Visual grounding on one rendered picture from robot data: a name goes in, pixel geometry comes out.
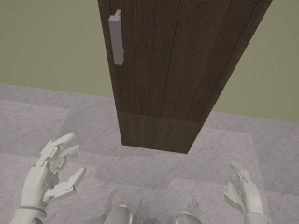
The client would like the cupboard door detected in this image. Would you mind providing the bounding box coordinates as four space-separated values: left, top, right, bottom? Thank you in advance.
103 0 267 123

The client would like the right robot thigh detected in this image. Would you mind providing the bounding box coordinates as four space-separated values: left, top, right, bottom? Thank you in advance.
173 213 202 224

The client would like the right robot hand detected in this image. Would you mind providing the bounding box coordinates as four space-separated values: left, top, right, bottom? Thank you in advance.
224 160 264 216

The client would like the left robot thigh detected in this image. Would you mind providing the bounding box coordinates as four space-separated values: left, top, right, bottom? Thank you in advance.
104 206 133 224

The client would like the robot right forearm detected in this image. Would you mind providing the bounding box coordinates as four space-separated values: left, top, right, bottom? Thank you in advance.
244 212 271 224

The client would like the robot thigh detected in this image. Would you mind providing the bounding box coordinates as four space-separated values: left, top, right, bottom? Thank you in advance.
173 213 202 224
104 206 133 224

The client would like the left robot hand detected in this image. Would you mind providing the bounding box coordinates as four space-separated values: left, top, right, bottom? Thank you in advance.
21 133 87 210

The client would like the robot left forearm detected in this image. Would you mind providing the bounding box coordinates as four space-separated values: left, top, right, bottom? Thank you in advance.
8 206 47 224

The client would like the handle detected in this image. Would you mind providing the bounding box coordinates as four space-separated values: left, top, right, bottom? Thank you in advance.
108 9 124 65

